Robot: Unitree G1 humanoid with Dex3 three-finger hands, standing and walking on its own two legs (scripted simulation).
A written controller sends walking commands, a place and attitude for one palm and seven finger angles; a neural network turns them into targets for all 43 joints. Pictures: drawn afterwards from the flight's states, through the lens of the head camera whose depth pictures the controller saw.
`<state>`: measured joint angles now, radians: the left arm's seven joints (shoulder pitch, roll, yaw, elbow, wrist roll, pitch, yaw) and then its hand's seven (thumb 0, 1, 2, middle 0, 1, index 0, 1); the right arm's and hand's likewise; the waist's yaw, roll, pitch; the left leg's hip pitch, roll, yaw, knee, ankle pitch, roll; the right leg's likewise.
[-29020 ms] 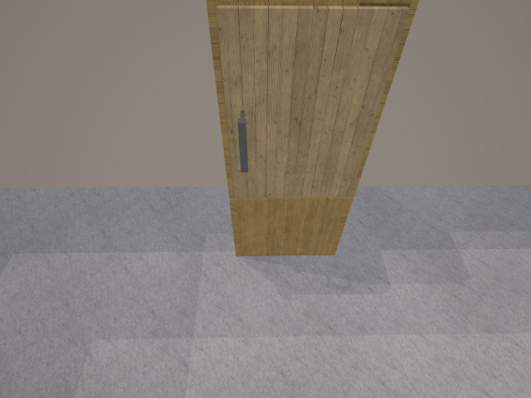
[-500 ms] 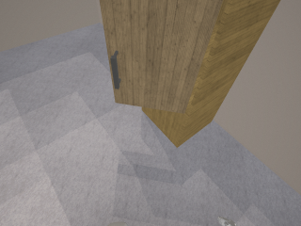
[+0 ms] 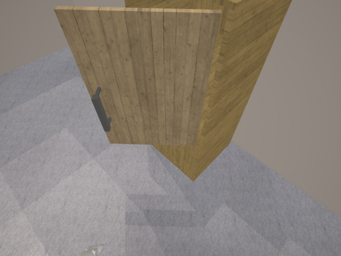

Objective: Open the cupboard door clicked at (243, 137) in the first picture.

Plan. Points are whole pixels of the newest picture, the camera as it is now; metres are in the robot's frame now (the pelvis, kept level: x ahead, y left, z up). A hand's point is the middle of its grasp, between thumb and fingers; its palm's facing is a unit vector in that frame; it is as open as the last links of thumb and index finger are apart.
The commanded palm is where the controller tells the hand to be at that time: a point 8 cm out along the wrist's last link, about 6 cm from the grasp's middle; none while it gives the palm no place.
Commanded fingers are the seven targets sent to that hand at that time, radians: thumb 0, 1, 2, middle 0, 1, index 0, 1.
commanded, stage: come to a stop and stand still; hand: left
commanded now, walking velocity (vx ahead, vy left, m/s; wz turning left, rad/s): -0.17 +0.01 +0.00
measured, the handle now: (103, 110) +0.58 +0.26 -0.08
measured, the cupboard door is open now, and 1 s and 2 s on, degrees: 43 43 43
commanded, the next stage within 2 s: look again from close up in 1.52 s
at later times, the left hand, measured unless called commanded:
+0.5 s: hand out of the picture +0.00 +0.21 -0.18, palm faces +0.00 -0.97 -0.25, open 7.4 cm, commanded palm none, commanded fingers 0.00 0.90 0.90 -0.20 -0.30 -0.20 -0.30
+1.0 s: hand out of the picture -0.01 +0.15 -0.18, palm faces +0.02 -0.99 -0.17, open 7.3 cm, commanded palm none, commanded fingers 0.00 0.90 0.90 -0.20 -0.30 -0.20 -0.30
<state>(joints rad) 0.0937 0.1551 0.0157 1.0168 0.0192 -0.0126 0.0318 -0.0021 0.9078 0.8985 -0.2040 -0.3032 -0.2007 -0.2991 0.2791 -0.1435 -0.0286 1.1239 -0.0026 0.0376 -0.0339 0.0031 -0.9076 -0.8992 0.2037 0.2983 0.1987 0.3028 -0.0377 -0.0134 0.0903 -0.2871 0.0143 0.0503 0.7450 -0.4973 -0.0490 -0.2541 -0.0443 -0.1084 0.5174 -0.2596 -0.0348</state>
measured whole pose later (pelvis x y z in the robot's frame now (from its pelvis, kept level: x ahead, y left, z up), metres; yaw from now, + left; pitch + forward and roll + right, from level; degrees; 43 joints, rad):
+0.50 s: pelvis -0.03 +0.01 -0.01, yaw -1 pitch +1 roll +1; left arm 0.25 0.21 0.04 1.04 0.02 0.04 0.02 0.00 0.91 0.90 -0.20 -0.30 -0.20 -0.30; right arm 0.16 -0.18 -0.05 1.02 -0.02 0.02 -0.03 0.00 -0.90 -0.90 0.21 0.30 0.20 0.30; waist 0.00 -0.01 0.05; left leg -0.33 0.04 0.08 0.52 -0.21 -0.01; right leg -0.17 -0.03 -0.03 0.49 -0.35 0.00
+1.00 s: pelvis -0.01 -0.02 +0.00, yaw +0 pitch -1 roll +0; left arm 0.27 0.14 0.01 1.13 0.00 0.01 0.03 0.00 0.91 0.90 -0.20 -0.30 -0.20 -0.30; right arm 0.31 -0.12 -0.02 1.18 -0.02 0.01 -0.04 0.00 -0.90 -0.90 0.20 0.30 0.20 0.30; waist -0.02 -0.02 0.06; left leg -0.23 0.06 0.03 0.45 -0.20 -0.05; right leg -0.07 0.01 -0.06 0.42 -0.34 -0.03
